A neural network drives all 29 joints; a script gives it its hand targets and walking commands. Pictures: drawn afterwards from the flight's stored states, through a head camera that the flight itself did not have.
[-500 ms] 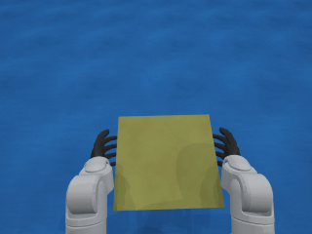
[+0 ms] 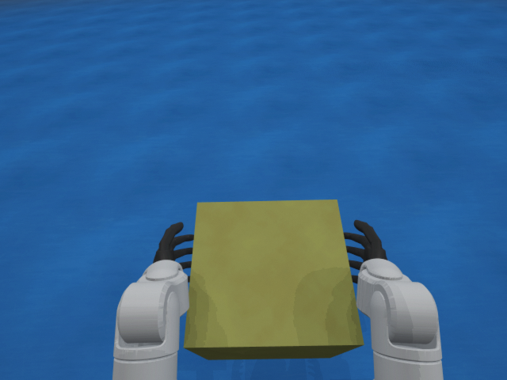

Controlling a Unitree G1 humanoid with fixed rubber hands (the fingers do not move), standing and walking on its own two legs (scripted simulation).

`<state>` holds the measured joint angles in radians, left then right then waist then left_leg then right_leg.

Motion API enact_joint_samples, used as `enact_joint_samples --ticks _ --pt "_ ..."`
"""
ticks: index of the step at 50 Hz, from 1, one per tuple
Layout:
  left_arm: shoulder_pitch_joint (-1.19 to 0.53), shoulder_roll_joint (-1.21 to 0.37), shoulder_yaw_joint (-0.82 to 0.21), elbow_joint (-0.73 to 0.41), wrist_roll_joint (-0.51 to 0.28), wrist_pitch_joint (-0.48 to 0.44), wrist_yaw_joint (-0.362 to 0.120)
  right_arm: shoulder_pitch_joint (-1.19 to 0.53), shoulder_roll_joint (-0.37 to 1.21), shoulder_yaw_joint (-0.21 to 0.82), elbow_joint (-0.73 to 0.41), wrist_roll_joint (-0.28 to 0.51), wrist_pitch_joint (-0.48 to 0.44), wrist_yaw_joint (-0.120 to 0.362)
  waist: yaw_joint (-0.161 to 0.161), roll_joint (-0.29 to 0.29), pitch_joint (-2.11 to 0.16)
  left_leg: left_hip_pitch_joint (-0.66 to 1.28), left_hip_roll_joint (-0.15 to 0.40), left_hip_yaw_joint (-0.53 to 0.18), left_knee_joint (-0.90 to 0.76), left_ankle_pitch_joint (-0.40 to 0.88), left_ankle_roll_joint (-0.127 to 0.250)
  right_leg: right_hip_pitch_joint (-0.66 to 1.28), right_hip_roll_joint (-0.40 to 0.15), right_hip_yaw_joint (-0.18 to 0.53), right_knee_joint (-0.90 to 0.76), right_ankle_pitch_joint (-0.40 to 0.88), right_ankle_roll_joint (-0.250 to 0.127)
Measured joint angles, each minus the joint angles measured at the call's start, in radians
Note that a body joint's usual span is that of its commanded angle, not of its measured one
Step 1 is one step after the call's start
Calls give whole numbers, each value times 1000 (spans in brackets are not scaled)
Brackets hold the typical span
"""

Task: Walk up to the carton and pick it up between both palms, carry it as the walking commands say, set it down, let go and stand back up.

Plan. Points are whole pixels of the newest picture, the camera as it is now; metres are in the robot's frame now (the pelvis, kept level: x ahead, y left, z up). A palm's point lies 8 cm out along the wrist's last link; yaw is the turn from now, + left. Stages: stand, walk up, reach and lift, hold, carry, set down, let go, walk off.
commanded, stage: carry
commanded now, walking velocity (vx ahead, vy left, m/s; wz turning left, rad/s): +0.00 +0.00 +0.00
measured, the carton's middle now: (268, 285) +0.29 +0.00 +0.03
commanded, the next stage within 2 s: hold in 1.48 s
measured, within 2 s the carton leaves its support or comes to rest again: neither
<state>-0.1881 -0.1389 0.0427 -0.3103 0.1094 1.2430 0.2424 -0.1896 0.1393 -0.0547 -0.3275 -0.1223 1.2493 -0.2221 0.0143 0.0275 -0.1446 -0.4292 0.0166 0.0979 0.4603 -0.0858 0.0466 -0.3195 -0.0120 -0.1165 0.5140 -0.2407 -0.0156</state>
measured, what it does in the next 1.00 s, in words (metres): stands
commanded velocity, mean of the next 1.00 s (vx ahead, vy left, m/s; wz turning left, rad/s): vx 0.00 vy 0.00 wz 0.00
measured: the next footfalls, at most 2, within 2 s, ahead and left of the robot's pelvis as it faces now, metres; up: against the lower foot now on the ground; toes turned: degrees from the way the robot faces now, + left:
none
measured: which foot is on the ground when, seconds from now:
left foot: down 0.00-1.00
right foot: down 0.00-1.00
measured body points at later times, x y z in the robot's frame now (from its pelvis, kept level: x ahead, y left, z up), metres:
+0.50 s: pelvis +0.01 -0.03 +0.00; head -0.02 -0.03 +0.45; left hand +0.29 +0.12 +0.09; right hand +0.29 -0.18 +0.10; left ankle +0.10 +0.09 -0.73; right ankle +0.02 -0.11 -0.73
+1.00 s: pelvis +0.03 -0.03 +0.00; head +0.00 -0.04 +0.45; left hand +0.30 +0.11 +0.10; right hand +0.31 -0.18 +0.10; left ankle +0.10 +0.09 -0.73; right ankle +0.02 -0.11 -0.73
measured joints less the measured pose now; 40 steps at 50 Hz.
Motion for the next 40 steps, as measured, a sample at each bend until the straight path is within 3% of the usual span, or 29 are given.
enact_joint_samples --ticks 18,40 --pt "14 2 -7 -10 2 -25 -5 6 -1 1 -10 7 -30 1 -22 2 18 -27 34 -22 51 -17 -24 -13 33 -17 27 -18 -36" --pt "16 2 0 -20 5 -25 -8 2 0 10 -5 5 -40 1 -16 -16 24 7 30 -15 67 -61 -37 15 27 -8 51 -67 -45"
